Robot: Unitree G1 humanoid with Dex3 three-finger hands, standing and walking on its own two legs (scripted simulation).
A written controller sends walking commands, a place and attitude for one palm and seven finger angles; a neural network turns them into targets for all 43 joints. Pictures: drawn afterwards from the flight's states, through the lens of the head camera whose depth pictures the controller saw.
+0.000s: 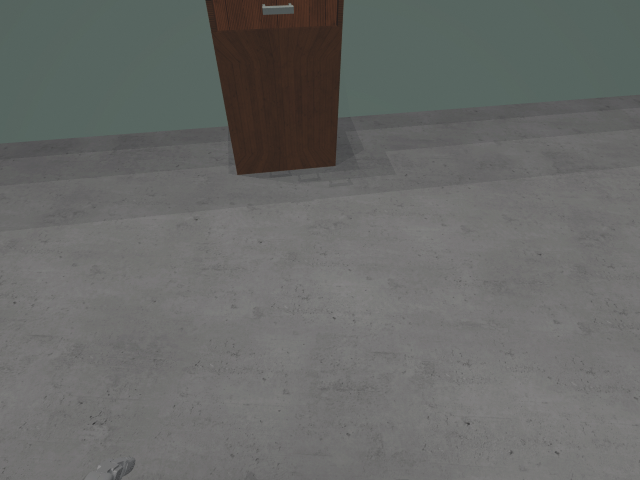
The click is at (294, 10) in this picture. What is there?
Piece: drawer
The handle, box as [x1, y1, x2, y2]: [262, 3, 293, 14]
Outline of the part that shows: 293,6 290,3 288,3 287,5 265,6 264,4 262,4 263,14 293,13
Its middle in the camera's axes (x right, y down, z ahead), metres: -0.16 -0.85 +1.43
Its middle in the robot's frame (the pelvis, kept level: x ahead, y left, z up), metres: +1.64 +0.23 +0.00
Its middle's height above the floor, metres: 0.77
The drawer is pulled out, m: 0.00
